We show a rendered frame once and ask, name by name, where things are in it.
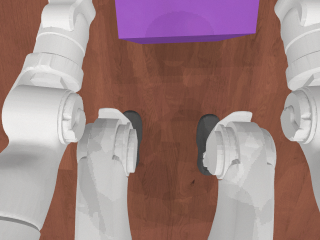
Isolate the left robot shin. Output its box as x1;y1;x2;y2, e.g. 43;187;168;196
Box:
76;108;133;164

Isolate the robot left upper arm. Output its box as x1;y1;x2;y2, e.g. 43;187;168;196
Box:
0;84;86;240

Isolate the carton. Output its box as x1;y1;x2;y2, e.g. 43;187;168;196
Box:
115;0;260;44

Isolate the left robot forearm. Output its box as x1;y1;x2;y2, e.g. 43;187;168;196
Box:
2;0;96;135

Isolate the robot right upper arm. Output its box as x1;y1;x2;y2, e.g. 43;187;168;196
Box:
280;85;320;212

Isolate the right robot forearm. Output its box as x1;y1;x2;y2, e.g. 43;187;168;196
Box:
274;0;320;91

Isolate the robot right thigh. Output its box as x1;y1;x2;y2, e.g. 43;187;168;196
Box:
207;121;275;240

